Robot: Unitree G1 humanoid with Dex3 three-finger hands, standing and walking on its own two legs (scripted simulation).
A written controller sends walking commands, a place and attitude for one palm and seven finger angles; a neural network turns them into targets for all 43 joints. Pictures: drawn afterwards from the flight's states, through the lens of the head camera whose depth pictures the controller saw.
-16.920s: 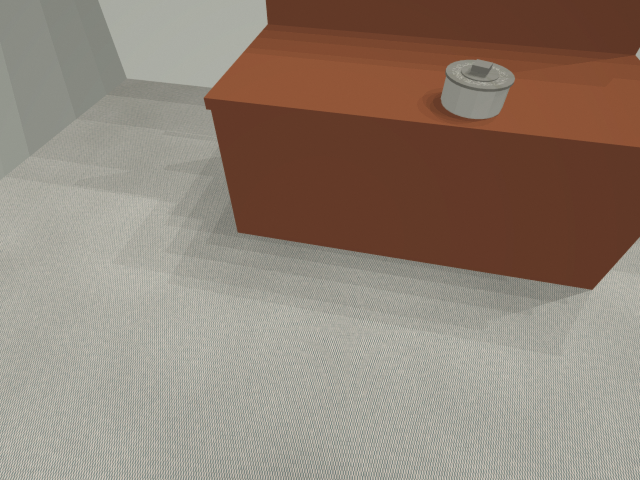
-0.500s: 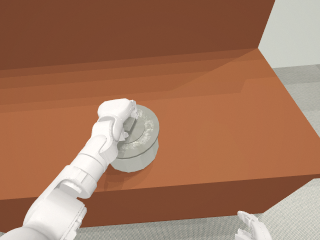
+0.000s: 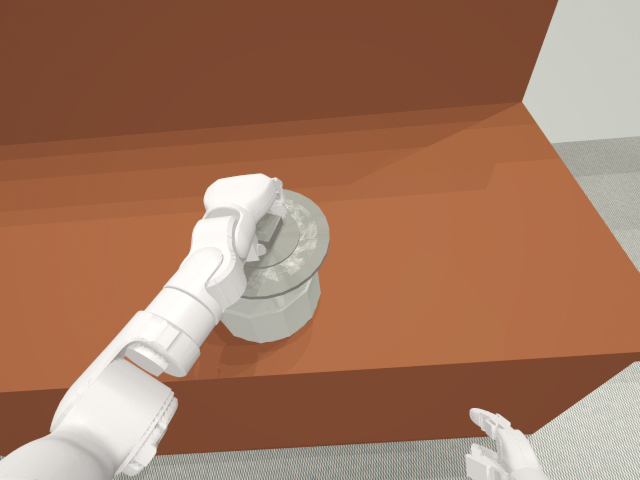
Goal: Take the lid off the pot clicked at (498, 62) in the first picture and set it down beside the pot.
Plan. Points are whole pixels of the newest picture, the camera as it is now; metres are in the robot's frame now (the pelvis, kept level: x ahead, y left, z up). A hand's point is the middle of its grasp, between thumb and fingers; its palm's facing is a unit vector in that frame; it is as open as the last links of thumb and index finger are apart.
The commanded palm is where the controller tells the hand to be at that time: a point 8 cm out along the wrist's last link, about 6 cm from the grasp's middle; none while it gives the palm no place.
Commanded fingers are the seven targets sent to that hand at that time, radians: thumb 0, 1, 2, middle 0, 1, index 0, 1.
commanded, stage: lift the lid straight up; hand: left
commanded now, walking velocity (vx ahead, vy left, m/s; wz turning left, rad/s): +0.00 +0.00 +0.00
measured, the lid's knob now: (260, 229) +0.44 +0.11 +0.06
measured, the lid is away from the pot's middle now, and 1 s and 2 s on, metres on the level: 0.02 0.01 0.09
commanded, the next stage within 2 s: move the lid sideways beside the pot in 1.06 s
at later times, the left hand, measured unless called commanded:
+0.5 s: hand (245, 207) +0.43 +0.11 +0.12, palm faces -0.23 -0.11 -0.97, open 8.5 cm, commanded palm +0.40 +0.12 +0.20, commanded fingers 0.00 0.50 1.11 -0.89 -1.05 -0.81 -1.01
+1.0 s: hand (230, 191) +0.41 +0.12 +0.16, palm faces -0.18 -0.10 -0.98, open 8.5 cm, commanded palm +0.39 +0.13 +0.23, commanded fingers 0.00 0.50 1.11 -0.89 -1.05 -0.81 -1.01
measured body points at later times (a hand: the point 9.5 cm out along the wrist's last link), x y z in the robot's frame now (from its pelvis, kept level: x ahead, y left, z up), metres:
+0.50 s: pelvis +0.00 +0.00 +0.00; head +0.02 -0.04 +0.45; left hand +0.43 +0.12 +0.17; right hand +0.17 -0.23 -0.12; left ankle +0.00 +0.10 -0.74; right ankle -0.03 -0.11 -0.74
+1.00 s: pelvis -0.01 +0.01 +0.00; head +0.00 -0.03 +0.45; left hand +0.42 +0.12 +0.21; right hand +0.19 -0.20 -0.11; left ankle +0.00 +0.10 -0.74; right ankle -0.03 -0.11 -0.74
